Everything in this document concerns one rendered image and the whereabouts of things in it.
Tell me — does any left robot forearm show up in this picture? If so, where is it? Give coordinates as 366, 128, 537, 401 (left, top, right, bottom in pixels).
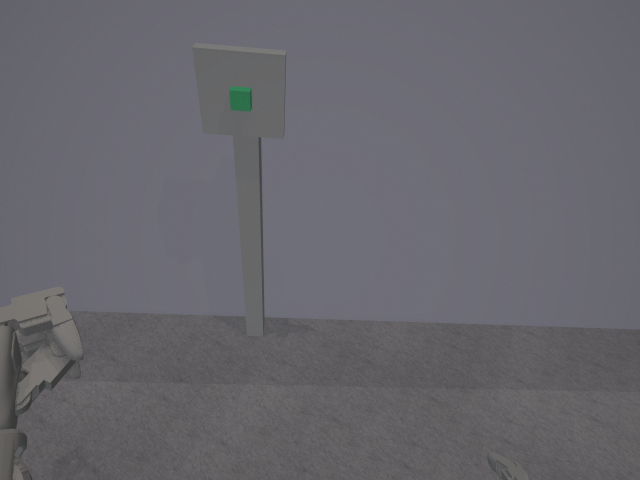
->
0, 429, 32, 480

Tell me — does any robot left hand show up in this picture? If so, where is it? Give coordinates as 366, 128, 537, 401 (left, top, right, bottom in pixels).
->
0, 286, 84, 430

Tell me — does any panel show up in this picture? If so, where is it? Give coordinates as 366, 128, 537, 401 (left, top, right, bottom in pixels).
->
192, 43, 286, 336

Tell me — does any button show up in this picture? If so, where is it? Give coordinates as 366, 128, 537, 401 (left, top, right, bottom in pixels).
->
229, 86, 252, 112

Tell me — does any robot right hand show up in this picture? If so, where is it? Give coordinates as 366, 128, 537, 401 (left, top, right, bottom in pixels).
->
487, 452, 529, 480

